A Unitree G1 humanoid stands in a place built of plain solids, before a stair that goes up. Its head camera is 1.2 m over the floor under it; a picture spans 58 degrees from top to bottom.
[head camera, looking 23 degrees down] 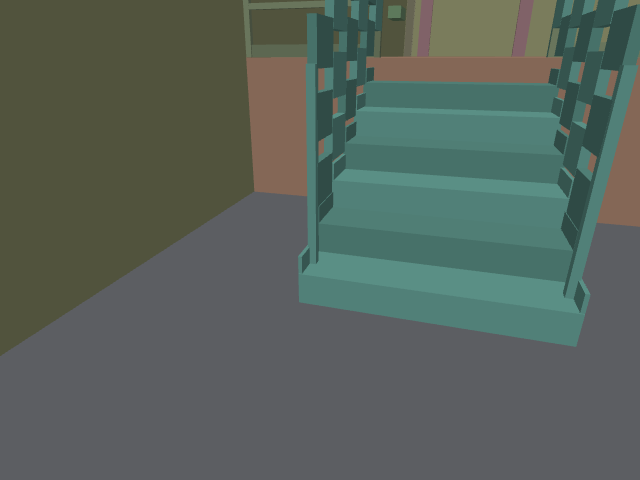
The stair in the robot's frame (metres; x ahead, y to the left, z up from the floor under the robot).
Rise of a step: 0.17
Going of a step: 0.30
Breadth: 1.32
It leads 17 degrees to the right of straight ahead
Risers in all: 7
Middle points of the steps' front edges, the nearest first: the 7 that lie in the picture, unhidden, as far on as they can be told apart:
1.79 -0.52 0.17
2.08 -0.61 0.34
2.36 -0.69 0.51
2.65 -0.78 0.68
2.94 -0.87 0.85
3.22 -0.95 1.02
3.51 -1.04 1.19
